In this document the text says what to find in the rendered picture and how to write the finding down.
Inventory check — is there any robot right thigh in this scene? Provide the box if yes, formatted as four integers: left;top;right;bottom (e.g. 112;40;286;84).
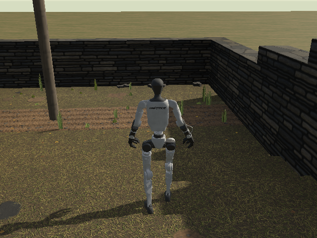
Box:
165;138;176;172

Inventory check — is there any robot left thigh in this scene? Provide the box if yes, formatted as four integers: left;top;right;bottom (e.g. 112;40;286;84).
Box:
142;139;153;180

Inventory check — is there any right robot hand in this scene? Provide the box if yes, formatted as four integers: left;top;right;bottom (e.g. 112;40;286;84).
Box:
183;136;194;148

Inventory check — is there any left robot upper arm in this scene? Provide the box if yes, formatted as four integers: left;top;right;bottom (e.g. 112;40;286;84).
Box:
133;100;147;127

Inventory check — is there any robot thigh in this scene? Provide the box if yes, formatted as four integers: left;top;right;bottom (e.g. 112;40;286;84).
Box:
165;138;176;172
142;139;153;180

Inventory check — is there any right robot upper arm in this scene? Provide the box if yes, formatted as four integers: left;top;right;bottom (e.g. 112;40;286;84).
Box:
168;100;184;127

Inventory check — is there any left robot forearm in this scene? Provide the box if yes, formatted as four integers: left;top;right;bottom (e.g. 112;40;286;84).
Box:
129;119;138;139

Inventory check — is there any left robot hand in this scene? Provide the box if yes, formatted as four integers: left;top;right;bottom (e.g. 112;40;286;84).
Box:
128;137;140;148

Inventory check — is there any right robot forearm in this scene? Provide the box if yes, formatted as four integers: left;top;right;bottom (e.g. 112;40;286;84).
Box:
180;119;192;138

